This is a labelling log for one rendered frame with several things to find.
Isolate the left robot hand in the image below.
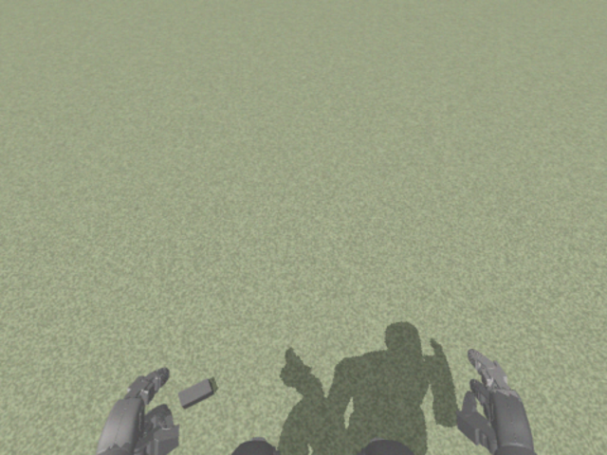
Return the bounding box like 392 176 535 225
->
96 368 179 455

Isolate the right robot hand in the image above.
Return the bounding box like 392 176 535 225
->
456 349 534 455

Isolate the small box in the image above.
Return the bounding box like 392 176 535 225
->
178 378 214 410

